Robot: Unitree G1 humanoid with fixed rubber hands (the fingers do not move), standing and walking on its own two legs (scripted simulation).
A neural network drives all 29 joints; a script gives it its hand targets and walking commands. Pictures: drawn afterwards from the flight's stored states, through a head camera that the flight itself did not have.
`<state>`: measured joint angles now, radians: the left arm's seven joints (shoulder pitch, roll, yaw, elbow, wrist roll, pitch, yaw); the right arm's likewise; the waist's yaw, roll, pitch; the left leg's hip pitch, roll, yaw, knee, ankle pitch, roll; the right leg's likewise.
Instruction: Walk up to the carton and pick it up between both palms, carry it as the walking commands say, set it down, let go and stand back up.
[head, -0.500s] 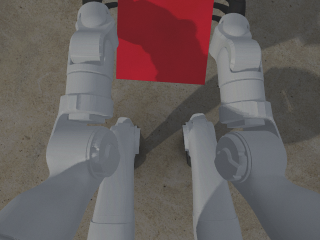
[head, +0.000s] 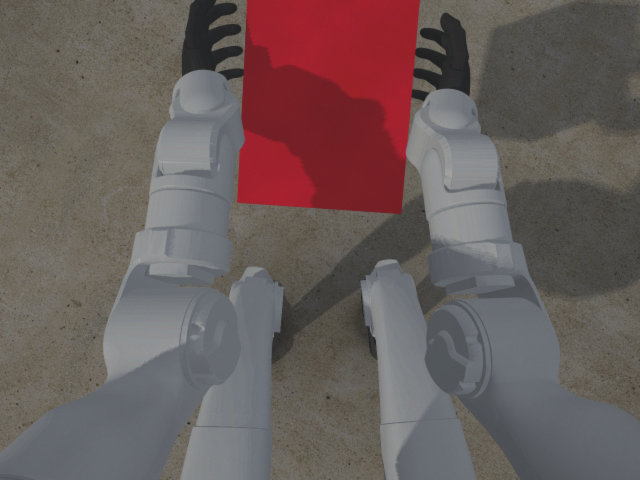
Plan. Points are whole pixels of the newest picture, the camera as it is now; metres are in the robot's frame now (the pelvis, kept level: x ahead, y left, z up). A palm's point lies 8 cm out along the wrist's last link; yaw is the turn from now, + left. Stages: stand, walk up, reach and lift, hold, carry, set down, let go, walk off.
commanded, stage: reach and lift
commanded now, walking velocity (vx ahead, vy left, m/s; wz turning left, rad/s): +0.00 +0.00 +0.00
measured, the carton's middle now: (325, 104) +0.52 -0.01 -0.13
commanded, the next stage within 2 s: none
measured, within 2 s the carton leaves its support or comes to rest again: neither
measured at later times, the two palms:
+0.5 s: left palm (154, 25) +0.48 +0.10 +0.10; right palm (531, 64) +0.45 -0.15 +0.08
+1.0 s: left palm out of the picture +0.47 +0.11 +0.15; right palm (582, 22) +0.45 -0.15 +0.14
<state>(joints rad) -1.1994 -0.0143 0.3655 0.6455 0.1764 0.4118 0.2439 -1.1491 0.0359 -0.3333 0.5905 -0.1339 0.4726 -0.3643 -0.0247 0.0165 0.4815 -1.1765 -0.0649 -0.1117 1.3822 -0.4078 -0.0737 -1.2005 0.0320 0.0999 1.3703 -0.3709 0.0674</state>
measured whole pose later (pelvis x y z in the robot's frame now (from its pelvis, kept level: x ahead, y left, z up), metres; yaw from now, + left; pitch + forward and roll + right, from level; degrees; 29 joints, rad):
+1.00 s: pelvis +0.12 +0.01 +0.14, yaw +0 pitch +13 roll +0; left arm -0.49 -0.23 0.37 0.62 0.34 0.37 0.09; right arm -0.43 0.21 -0.38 0.54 -0.36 0.43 -0.10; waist -0.04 0.03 -0.17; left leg -0.58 -0.02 -0.12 0.63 -0.27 -0.03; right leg -0.59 0.00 0.09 0.61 -0.23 0.05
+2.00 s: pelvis +0.12 +0.00 +0.16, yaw +1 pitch -6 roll +0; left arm -0.44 -0.21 0.30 0.43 0.37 0.72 0.03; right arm -0.41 0.20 -0.24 0.42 -0.35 0.79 -0.10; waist 0.00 0.02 -0.01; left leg -0.09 0.00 -0.14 0.40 -0.20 -0.04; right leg -0.10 -0.01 0.08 0.38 -0.17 0.03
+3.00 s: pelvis +0.11 +0.00 +0.16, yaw +0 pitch -8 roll +0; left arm -0.41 -0.20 0.26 0.41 0.33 0.73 0.04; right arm -0.36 0.18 -0.19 0.39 -0.31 0.80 -0.10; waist 0.01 0.02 0.00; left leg -0.09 -0.01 -0.13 0.43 -0.21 -0.04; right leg -0.10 0.00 0.08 0.41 -0.18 0.03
